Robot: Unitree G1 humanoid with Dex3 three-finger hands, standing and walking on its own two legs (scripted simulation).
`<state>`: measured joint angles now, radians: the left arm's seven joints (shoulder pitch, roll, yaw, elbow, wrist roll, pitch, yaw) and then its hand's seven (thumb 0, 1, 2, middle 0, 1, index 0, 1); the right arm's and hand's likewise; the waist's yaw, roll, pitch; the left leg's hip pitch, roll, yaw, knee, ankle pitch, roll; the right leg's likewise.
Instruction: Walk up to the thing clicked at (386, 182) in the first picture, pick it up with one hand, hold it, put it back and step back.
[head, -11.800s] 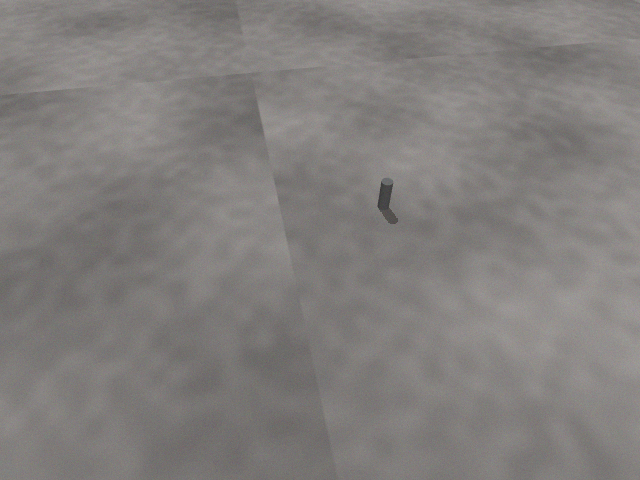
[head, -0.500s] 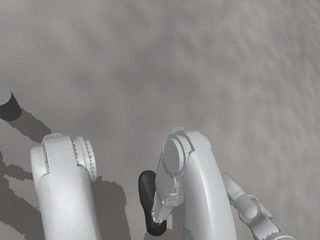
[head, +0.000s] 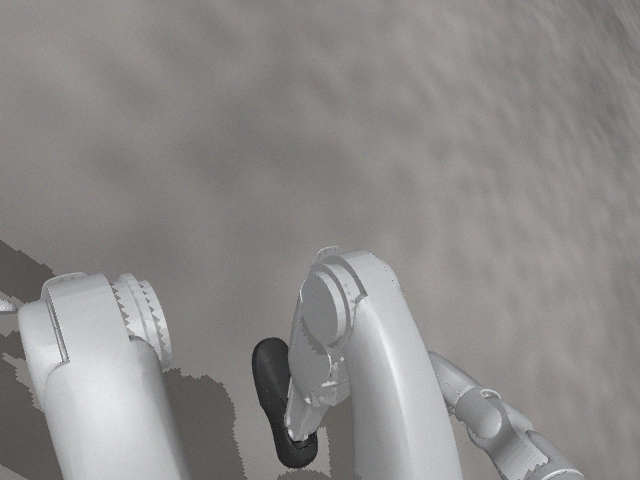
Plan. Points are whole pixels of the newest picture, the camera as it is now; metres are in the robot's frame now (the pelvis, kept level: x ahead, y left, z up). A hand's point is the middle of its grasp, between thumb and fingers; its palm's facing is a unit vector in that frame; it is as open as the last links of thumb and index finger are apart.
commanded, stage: rest palm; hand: left
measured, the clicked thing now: out of the picture +0.42 +0.32 -0.20
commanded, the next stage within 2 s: close in 0.08 s
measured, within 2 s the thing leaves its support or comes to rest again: leaves its support in 1.28 s
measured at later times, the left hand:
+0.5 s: hand out of the picture +0.40 +0.31 -0.17, palm faces +0.41 -0.91 +0.01, open 13.0 cm
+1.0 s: hand out of the picture +0.42 +0.31 -0.17, palm faces +0.43 -0.90 -0.01, open 7.0 cm
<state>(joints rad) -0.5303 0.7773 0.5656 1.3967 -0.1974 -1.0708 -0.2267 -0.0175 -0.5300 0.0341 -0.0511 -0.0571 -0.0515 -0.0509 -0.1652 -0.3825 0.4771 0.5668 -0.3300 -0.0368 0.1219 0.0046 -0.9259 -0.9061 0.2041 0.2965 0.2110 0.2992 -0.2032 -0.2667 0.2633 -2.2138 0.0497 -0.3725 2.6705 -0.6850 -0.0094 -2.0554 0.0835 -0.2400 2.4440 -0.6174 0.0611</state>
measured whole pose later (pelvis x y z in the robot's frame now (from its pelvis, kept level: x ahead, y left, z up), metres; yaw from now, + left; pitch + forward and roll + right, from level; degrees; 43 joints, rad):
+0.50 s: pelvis +0.00 +0.00 +0.00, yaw -1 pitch +9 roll -17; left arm -0.58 0.83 0.56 1.44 -0.14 -1.14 -0.08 -0.01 -0.04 0.38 -0.33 -0.31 -0.32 -0.31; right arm -0.19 -0.38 0.53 0.55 -0.37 0.00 0.14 0.00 -0.88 -0.90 0.20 0.30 0.21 0.30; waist -0.22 -0.30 0.32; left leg -2.20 0.05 -0.41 2.69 -0.71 -0.02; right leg -2.04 0.09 -0.27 2.44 -0.62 0.07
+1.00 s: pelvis +0.00 +0.00 +0.00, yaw -2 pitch +9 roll -17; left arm -0.61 0.88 0.58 1.46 -0.11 -1.11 -0.03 0.01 0.13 0.85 -0.84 -0.97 -0.85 -0.99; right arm -0.18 -0.38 0.54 0.54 -0.37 0.02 0.13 0.00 -0.87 -0.89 0.20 0.30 0.21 0.30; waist -0.23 -0.31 0.33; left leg -2.20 0.06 -0.41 2.68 -0.70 -0.01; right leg -2.04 0.10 -0.27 2.42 -0.61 0.07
